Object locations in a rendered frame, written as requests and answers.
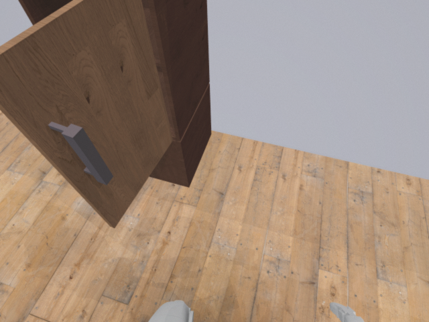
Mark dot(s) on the handle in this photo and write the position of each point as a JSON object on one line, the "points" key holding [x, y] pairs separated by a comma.
{"points": [[86, 151]]}

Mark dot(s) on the cupboard door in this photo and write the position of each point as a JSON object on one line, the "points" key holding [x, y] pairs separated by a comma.
{"points": [[91, 64]]}

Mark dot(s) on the right robot hand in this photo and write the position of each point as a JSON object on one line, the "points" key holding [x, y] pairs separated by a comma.
{"points": [[344, 313]]}

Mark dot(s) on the left robot thigh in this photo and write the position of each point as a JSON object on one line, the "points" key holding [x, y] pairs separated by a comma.
{"points": [[173, 311]]}

